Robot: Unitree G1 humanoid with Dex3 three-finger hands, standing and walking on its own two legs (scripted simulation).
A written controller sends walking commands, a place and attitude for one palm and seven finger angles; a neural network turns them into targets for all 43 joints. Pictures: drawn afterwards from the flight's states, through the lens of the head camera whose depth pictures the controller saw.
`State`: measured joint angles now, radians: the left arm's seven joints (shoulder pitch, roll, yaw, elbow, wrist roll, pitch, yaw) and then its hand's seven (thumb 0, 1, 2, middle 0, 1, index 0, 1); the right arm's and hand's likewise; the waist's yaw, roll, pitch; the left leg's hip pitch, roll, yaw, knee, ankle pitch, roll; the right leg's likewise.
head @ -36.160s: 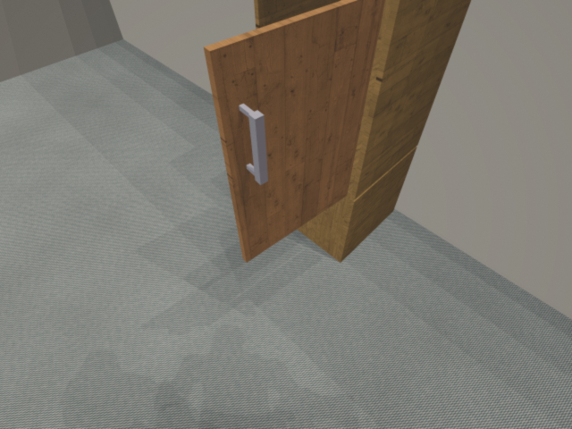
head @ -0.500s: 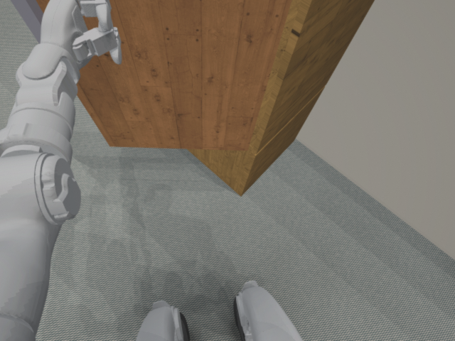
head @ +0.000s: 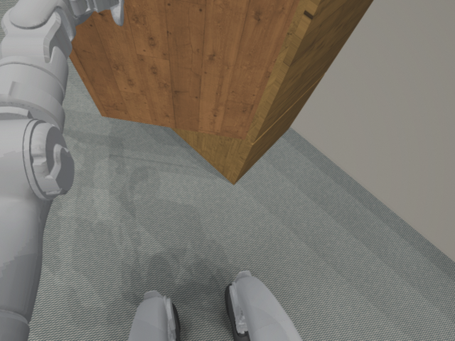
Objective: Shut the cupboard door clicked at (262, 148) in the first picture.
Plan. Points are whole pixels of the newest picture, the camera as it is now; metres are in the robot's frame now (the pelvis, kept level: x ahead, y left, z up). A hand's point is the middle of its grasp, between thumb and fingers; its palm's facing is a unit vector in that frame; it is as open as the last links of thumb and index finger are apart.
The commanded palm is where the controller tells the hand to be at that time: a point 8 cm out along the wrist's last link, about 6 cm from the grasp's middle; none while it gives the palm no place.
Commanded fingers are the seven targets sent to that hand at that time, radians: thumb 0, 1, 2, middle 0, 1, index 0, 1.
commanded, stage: push the door shut along its arc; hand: left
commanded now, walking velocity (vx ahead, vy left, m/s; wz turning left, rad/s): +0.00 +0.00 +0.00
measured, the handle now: out of the picture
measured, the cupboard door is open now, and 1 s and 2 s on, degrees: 36 30 30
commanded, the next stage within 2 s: pull the fist back off the door in 0.02 s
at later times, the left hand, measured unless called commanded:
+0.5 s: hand out of the picture +0.62 +0.02 +0.14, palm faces +0.03 -1.00 -0.04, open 3.2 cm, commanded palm +0.58 +0.07 +0.15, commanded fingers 0.00 0.90 0.90 -1.30 -1.50 -1.30 -1.50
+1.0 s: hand (144, 34) +0.54 +0.02 +0.14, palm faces +0.01 -1.00 -0.02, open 3.1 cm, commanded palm +0.52 +0.08 +0.15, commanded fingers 0.00 0.90 0.90 -1.30 -1.50 -1.30 -1.50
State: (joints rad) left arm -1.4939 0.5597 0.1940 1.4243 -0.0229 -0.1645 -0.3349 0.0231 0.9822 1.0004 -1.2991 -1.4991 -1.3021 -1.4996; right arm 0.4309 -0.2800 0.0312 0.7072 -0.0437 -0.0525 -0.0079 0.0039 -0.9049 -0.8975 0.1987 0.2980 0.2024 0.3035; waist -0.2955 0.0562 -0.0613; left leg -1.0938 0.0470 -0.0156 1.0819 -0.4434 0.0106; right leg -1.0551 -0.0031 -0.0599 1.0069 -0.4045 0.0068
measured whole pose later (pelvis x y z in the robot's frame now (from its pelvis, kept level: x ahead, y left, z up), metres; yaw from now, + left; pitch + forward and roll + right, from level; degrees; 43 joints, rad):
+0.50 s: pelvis +0.01 -0.01 +0.01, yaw -1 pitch +26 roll -2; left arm -1.39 0.41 0.34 1.36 0.09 -0.21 0.17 0.01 0.94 0.94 -1.30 -1.50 -1.30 -1.50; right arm 0.51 -0.23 0.03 0.65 -0.10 -0.01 0.10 0.00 -0.91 -0.90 0.20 0.30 0.20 0.30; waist -0.29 0.08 -0.08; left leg -1.04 0.06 0.01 1.01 -0.42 0.00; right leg -1.03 0.01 -0.04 0.95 -0.39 0.00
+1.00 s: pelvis +0.03 -0.01 +0.04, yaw +0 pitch +18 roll +0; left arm -0.98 0.14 0.19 1.13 -0.01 -0.36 0.18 0.01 0.90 0.90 -1.30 -1.50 -1.30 -1.50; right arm 0.39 -0.26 -0.04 0.66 -0.05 0.02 0.07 0.01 -0.91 -0.90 0.19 0.30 0.20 0.30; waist -0.15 0.05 -0.10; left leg -0.76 0.04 0.02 0.86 -0.41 -0.01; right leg -0.76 -0.01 -0.03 0.85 -0.40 0.00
